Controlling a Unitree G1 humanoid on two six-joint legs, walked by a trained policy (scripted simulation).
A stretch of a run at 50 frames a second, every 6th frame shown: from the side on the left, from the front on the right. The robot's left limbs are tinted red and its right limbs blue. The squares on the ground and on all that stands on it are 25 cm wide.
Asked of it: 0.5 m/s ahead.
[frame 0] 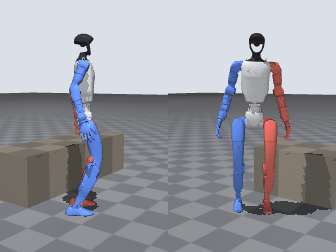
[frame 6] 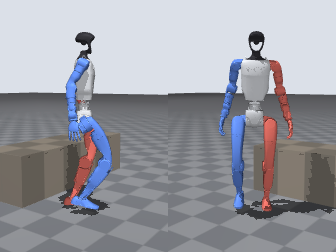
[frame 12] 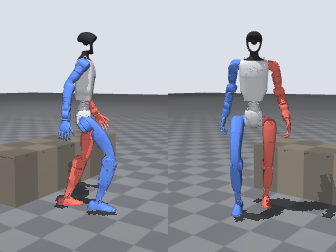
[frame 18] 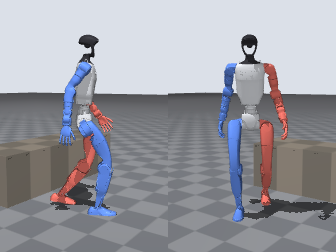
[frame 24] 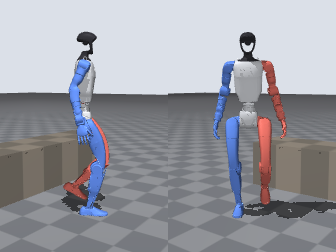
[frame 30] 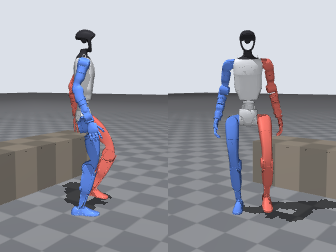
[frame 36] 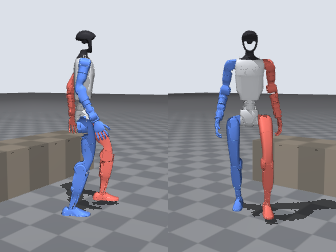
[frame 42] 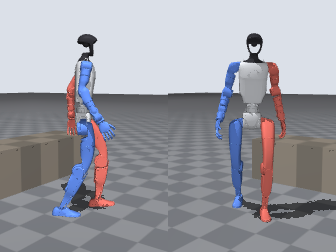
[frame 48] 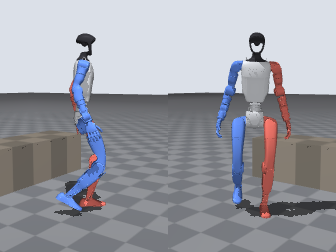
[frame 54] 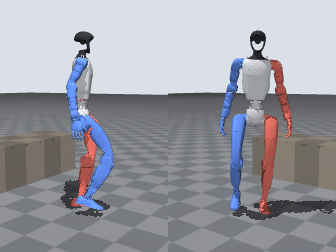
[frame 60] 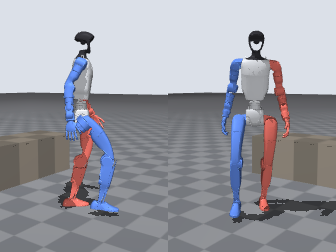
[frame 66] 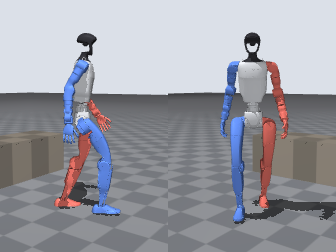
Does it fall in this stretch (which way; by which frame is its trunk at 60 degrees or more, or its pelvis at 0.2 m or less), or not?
no
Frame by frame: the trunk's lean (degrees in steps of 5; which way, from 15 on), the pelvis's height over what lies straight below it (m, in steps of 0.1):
0: 0, 0.8
6: 0, 0.8
12: 5, 0.8
18: 5, 0.7
24: 5, 0.8
30: 0, 0.8
36: 5, 0.8
42: 5, 0.8
48: 5, 0.8
54: 5, 0.8
60: 5, 0.8
66: 5, 0.8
